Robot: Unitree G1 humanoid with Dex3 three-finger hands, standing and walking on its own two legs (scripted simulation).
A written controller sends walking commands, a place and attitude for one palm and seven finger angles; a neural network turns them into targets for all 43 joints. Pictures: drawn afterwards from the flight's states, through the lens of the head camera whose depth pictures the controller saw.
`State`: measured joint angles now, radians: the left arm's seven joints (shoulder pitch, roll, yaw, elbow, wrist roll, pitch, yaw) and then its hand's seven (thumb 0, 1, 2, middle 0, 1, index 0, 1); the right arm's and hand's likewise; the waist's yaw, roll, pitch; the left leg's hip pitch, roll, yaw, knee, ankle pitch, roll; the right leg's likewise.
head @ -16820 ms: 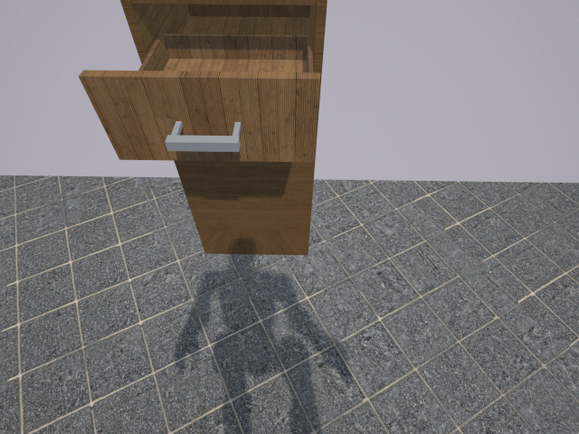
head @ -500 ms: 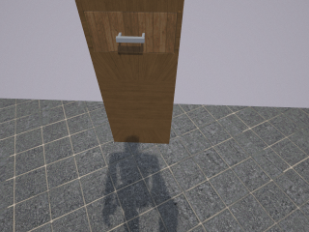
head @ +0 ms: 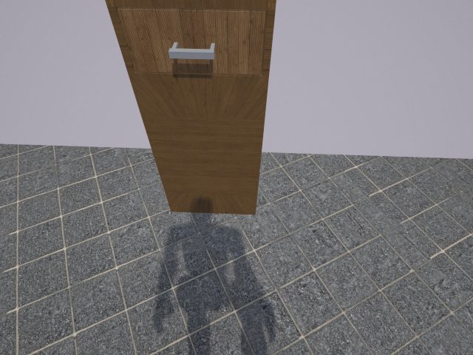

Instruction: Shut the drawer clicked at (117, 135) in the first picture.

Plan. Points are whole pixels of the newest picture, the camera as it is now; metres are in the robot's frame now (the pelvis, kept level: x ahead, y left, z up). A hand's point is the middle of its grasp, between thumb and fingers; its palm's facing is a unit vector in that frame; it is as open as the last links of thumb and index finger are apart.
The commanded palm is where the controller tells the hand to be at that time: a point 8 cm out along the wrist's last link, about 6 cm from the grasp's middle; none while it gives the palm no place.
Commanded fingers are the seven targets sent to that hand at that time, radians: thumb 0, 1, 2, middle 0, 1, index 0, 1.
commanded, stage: look to check the result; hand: left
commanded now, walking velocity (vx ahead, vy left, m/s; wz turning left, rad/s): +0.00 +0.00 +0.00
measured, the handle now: (193, 50) +0.84 +0.17 +0.10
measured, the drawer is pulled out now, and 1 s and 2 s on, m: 0.00 0.00 0.00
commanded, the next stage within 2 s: stand and wait in 0.30 s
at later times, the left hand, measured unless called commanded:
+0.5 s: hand out of the picture +0.03 +0.17 -0.17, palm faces +0.03 -0.98 -0.22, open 7.4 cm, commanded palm none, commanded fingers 0.00 0.90 0.90 -0.20 -0.30 -0.20 -0.30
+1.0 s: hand out of the picture +0.05 +0.18 -0.17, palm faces +0.01 -0.97 -0.26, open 7.4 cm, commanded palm none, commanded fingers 0.00 0.90 0.90 -0.20 -0.30 -0.20 -0.30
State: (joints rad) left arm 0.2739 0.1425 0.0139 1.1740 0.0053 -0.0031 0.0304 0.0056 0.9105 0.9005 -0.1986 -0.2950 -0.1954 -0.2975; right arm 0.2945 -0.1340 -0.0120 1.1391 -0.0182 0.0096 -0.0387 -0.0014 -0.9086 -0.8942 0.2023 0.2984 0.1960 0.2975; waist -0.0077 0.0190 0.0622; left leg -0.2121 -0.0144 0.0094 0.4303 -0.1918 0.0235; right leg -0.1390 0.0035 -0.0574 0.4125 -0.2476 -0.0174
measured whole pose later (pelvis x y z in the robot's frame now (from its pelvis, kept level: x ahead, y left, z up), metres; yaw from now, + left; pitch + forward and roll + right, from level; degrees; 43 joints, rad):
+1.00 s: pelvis +0.02 -0.02 +0.00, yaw +0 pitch -2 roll +0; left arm 0.18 0.22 0.01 1.16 0.00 -0.01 0.02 0.01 0.91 0.90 -0.20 -0.30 -0.20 -0.30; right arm 0.18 -0.23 -0.01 1.14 -0.02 0.01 -0.03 0.00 -0.91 -0.89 0.20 0.30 0.20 0.30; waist 0.00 0.02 0.06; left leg -0.14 0.01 0.00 0.36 -0.18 -0.01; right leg -0.07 0.03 -0.06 0.33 -0.23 -0.05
